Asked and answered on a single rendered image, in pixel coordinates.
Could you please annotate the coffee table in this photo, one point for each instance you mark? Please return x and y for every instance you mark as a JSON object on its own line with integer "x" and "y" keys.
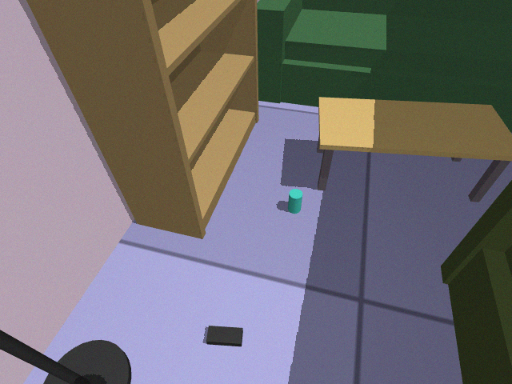
{"x": 454, "y": 130}

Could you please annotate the bookshelf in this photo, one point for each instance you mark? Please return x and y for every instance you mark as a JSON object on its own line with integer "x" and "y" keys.
{"x": 169, "y": 90}

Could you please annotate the floor lamp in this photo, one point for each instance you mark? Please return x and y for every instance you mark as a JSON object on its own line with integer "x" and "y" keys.
{"x": 93, "y": 362}

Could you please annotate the armchair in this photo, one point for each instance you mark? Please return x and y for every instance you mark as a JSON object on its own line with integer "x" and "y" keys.
{"x": 479, "y": 276}

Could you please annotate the sofa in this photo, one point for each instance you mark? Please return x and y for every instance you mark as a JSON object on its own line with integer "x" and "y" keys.
{"x": 452, "y": 51}

